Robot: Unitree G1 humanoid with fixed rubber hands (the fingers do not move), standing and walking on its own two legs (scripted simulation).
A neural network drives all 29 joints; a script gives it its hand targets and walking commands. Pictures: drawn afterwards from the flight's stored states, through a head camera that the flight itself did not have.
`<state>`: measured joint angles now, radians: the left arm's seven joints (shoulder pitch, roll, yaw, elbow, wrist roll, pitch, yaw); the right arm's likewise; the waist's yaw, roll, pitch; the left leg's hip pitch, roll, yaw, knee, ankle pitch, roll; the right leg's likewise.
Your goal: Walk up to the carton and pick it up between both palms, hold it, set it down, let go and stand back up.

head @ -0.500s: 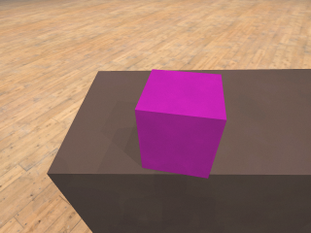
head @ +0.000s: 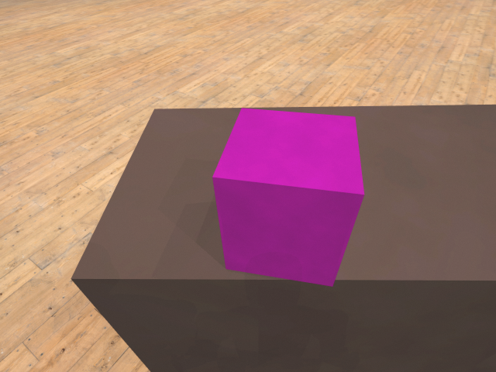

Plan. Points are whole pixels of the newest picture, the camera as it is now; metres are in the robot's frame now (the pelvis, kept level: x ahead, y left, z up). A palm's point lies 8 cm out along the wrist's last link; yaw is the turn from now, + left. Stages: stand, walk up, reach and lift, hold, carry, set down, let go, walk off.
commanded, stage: stand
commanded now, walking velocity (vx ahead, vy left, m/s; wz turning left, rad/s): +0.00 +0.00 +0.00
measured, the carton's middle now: (287, 197) +0.43 -0.03 +0.07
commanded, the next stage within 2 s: none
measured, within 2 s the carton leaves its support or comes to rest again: neither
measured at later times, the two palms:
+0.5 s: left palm out of the picture +0.06 +0.28 -0.12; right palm out of the picture +0.07 -0.26 -0.13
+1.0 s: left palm out of the picture +0.06 +0.28 -0.12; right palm out of the picture +0.07 -0.26 -0.13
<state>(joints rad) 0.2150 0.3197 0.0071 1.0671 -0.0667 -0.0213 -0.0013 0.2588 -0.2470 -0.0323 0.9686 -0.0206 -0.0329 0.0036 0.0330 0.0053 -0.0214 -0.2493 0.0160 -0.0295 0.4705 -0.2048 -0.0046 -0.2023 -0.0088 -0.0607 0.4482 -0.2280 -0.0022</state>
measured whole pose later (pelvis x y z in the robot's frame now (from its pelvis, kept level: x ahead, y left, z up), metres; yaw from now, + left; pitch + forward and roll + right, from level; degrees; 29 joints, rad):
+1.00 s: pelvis +0.01 -0.01 +0.00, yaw +0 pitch +0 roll +0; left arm 0.18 0.31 0.01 1.08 -0.07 -0.02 0.00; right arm 0.26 -0.25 -0.03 0.97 -0.02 -0.03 0.00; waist 0.03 0.02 -0.02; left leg -0.24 0.02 -0.03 0.45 -0.21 -0.01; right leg -0.20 -0.01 -0.06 0.45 -0.25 -0.01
